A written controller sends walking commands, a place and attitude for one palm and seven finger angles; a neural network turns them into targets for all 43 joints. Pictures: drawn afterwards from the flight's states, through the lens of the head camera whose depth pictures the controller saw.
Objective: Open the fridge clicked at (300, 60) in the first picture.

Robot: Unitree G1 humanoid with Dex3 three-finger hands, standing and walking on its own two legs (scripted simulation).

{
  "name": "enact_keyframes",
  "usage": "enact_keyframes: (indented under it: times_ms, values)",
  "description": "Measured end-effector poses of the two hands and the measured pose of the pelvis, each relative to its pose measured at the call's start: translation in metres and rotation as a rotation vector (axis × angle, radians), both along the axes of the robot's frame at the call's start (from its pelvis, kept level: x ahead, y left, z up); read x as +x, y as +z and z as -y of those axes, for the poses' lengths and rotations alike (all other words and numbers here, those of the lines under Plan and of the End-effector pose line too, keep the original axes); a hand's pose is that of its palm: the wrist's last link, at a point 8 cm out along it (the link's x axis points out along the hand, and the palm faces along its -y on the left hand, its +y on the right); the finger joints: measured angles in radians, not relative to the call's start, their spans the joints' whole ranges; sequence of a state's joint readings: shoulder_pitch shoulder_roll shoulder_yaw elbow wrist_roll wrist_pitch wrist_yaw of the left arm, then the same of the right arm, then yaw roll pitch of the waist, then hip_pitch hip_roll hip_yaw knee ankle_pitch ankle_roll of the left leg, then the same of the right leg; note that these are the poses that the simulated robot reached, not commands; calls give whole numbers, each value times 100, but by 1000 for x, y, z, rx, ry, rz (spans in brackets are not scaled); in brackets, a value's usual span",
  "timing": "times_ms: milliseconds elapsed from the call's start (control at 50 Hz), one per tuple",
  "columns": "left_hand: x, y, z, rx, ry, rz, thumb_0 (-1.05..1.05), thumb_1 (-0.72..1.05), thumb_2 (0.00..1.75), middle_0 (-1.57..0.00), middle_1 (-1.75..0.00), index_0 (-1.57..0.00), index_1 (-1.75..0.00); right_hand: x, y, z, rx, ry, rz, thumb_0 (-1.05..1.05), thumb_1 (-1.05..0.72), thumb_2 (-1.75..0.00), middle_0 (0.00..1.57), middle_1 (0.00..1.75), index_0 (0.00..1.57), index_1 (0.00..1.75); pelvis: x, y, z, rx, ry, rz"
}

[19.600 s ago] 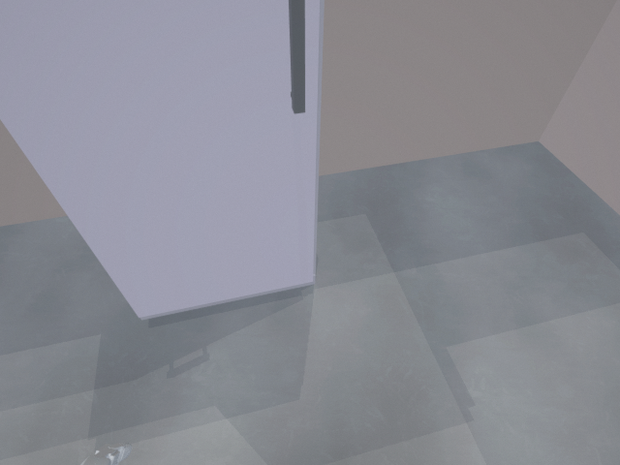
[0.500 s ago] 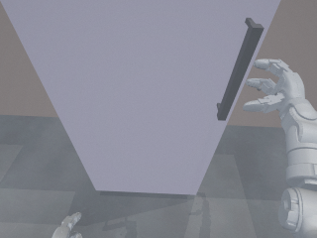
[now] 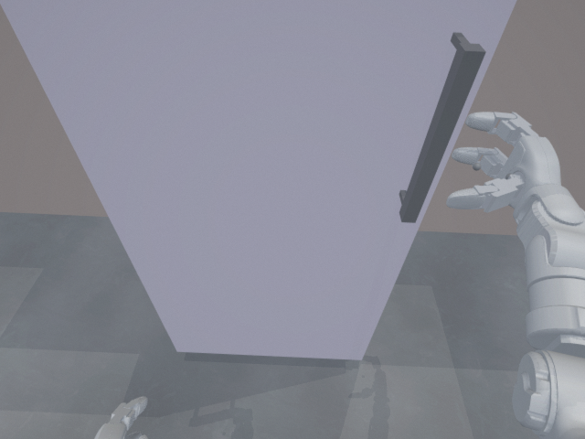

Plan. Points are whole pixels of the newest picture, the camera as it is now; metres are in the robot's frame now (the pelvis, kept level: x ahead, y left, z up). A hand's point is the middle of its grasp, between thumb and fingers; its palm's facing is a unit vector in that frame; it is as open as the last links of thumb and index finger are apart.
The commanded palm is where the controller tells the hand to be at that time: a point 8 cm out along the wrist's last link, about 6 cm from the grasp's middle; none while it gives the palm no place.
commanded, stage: feel for the door with the fingertips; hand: right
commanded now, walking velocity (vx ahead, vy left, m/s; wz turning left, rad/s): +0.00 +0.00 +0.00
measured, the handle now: (429, 140) +0.49 -0.14 +0.19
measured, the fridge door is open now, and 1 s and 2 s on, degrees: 0 0 0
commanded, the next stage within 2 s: slide the fingers in behind the handle in 0.84 s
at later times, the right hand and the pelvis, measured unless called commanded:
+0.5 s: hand (450, 164) +0.42 -0.15 +0.20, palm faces -0.01 +1.00 -0.01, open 14.0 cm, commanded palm +0.41 -0.21 +0.20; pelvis +0.00 +0.00 +0.00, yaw +0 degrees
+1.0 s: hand (448, 151) +0.45 -0.16 +0.20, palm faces -0.02 +1.00 +0.00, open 13.7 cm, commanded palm +0.43 -0.21 +0.20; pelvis -0.01 +0.01 +0.00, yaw +0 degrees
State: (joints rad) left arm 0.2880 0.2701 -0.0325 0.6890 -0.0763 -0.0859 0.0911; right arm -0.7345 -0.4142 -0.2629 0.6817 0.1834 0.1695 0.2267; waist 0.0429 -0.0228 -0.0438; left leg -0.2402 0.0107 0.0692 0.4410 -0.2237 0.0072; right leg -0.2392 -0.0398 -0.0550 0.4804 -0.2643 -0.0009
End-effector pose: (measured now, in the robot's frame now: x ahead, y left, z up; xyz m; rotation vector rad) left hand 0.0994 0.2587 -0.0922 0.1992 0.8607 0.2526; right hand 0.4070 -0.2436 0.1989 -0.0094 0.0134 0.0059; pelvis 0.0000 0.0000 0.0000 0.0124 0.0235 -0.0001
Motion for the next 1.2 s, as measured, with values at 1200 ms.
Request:
enact_keyframes:
  times_ms: [1200]
  values:
    - [-38, -10, -5, -14, 33, -73, 1, 90, 90, -21, -30, -20, -30, 18, 4, -35, 1, 11, 11, -1, 50, -30, 32, 122, 33, 122, -9, 0, -3, -1, 7, -16]
